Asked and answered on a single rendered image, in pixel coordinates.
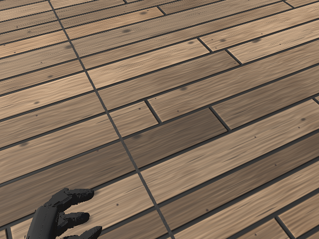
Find left robot hand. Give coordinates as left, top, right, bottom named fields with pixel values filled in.
left=24, top=187, right=103, bottom=239

